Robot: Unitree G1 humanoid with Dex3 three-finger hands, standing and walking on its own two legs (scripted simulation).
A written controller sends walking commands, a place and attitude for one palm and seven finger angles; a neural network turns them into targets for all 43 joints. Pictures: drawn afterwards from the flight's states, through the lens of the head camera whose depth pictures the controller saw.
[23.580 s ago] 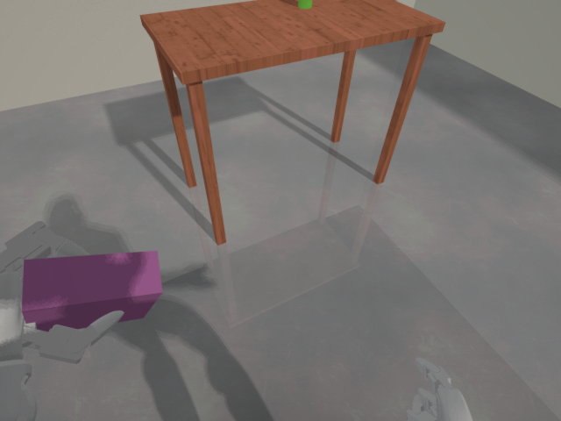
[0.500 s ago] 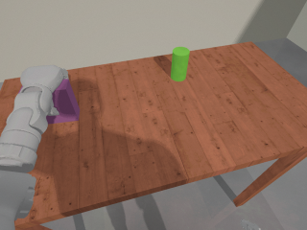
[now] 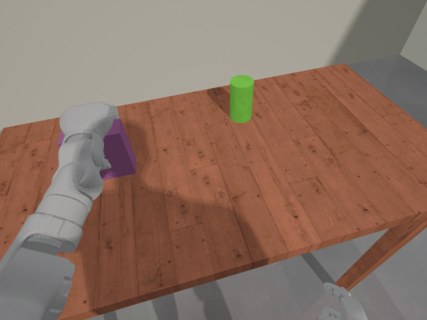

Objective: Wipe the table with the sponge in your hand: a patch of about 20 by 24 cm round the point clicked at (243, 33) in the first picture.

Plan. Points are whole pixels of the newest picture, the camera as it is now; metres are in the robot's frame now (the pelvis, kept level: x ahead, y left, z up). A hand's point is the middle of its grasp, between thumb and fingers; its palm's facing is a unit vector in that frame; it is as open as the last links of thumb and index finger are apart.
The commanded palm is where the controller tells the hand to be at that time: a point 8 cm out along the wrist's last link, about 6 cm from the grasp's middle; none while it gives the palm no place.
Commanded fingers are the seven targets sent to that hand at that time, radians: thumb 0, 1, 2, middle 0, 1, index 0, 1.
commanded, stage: wipe back along the middle lane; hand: left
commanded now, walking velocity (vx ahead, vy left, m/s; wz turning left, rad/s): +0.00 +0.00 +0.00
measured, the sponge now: (104, 158) +0.40 +0.26 +0.09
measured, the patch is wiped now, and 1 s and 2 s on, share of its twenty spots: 0.45 0.65 0.80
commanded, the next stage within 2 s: slide across to the third lane in 1.54 s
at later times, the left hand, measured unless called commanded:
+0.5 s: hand (102, 156) +0.37 +0.24 +0.13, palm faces +0.01 -0.02 -1.00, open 9.4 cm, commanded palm +0.33 +0.23 +0.16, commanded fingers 0.00 0.10 1.30 -1.20 -1.60 -1.20 -1.60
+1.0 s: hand (100, 174) +0.33 +0.23 +0.13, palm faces +0.10 -0.06 -0.99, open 9.3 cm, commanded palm +0.28 +0.22 +0.16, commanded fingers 0.00 0.10 1.30 -1.20 -1.60 -1.20 -1.60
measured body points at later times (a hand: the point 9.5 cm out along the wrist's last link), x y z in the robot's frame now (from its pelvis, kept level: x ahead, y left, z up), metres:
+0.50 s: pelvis +0.00 -0.01 +0.00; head +0.00 -0.05 +0.45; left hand +0.36 +0.24 +0.18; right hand +0.19 -0.26 -0.11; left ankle +0.02 +0.13 -0.74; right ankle -0.06 -0.13 -0.74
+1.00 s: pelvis +0.00 -0.01 +0.00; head -0.01 -0.04 +0.44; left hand +0.32 +0.23 +0.18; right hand +0.21 -0.23 -0.10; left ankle +0.02 +0.13 -0.74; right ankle -0.06 -0.13 -0.74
